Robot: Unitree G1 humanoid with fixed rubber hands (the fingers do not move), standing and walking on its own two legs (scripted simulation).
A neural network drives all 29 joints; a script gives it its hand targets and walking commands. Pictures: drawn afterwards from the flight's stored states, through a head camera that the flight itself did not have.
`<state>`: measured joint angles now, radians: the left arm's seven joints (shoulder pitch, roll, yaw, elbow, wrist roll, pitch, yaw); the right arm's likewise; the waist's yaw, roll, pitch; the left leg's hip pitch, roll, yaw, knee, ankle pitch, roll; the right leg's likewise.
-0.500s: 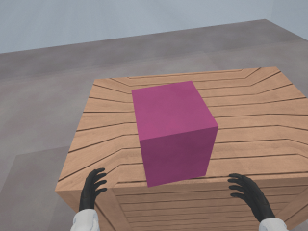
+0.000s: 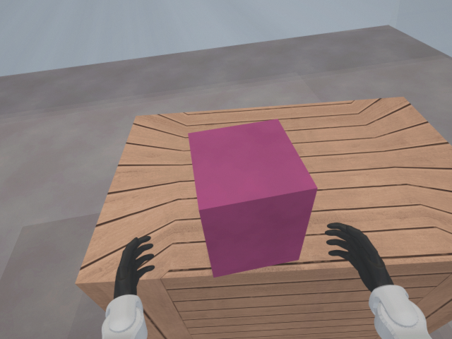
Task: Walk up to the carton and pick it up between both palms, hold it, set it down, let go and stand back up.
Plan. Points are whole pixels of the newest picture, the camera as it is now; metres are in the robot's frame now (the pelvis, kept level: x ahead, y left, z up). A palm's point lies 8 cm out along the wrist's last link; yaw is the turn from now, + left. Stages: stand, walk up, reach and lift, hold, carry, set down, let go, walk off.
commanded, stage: reach and lift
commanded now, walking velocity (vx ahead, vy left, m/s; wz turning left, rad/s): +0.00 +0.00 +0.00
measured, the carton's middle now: (245, 198) +0.43 -0.01 +0.00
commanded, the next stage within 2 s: none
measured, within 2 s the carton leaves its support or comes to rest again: neither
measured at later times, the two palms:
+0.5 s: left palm (133, 236) +0.29 +0.19 +0.07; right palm (361, 215) +0.32 -0.20 +0.08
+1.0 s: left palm (129, 191) +0.35 +0.20 +0.12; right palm (340, 170) +0.40 -0.18 +0.11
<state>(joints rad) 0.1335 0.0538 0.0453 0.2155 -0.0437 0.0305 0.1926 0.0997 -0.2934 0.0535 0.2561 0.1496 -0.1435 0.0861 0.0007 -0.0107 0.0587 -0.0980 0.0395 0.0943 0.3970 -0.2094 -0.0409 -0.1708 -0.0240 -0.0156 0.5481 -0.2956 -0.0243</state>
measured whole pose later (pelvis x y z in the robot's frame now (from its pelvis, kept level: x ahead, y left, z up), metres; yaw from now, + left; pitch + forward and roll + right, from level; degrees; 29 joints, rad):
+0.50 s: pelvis +0.00 +0.00 +0.00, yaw +0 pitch -4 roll +3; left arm -0.13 0.08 0.09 0.11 -0.04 0.37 0.18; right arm -0.23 -0.34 0.09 0.30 0.24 0.09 0.00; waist 0.00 -0.01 0.06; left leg -0.11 0.04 0.09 0.38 -0.19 -0.04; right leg -0.19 -0.02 -0.01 0.54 -0.29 -0.03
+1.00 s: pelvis -0.01 +0.00 +0.00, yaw +0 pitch +1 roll +3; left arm -0.47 0.17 0.11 0.18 -0.09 0.53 0.18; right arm -0.60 -0.38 0.11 0.49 0.31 0.22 0.00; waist 0.04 -0.01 0.06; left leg -0.22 0.04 0.09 0.38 -0.17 -0.04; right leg -0.30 -0.02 -0.01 0.54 -0.26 -0.03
